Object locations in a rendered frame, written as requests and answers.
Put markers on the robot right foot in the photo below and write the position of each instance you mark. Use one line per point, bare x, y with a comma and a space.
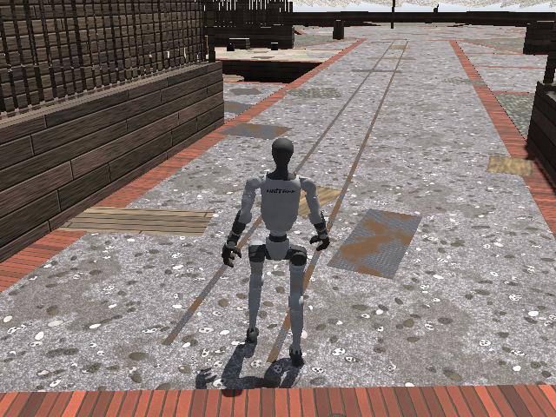
296, 358

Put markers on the right robot upper arm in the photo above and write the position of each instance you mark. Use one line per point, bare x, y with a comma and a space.
307, 184

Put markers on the right robot hand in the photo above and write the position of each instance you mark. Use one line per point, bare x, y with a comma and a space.
324, 245

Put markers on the left robot hand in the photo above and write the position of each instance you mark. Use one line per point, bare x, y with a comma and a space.
226, 254

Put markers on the robot left forearm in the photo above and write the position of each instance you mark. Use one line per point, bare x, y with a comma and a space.
235, 232

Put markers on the left robot upper arm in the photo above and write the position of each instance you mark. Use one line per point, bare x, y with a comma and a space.
248, 197

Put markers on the robot right thigh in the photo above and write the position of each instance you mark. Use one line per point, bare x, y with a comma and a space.
297, 267

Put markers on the robot right forearm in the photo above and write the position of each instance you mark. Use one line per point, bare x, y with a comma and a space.
321, 228

